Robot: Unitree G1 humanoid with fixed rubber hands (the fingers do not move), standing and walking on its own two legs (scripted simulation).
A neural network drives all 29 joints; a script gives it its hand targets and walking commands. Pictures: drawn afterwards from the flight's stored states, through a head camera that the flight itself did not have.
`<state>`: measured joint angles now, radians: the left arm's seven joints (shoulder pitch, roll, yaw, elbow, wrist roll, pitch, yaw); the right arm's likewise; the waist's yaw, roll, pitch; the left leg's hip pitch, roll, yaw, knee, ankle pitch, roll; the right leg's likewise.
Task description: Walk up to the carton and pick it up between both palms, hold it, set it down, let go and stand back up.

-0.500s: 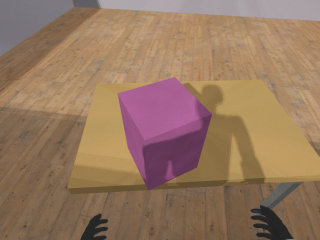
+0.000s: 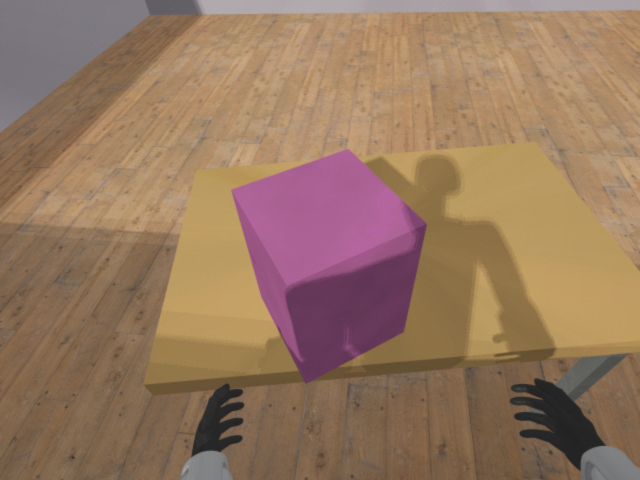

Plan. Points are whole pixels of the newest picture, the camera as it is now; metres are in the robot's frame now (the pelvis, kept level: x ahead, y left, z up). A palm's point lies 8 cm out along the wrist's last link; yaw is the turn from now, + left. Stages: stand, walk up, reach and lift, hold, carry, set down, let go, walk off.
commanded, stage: reach and lift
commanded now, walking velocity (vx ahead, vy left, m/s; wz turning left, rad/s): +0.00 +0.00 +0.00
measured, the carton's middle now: (326, 268) +0.47 +0.03 -0.05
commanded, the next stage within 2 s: none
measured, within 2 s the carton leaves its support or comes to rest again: neither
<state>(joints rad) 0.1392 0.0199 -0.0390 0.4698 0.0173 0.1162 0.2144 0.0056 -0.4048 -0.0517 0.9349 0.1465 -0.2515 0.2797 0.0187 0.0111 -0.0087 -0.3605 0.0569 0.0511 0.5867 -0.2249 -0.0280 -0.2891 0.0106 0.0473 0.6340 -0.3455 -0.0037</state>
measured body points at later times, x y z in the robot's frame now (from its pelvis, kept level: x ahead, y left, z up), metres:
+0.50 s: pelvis +0.06 -0.04 +0.01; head +0.08 -0.05 +0.45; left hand +0.22 +0.16 -0.04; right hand +0.27 -0.30 -0.06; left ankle +0.05 +0.14 -0.73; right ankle +0.00 -0.12 -0.73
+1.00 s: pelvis +0.03 -0.04 +0.00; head +0.05 -0.04 +0.45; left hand +0.23 +0.15 -0.02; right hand +0.29 -0.30 -0.03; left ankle +0.05 +0.14 -0.73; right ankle +0.00 -0.12 -0.73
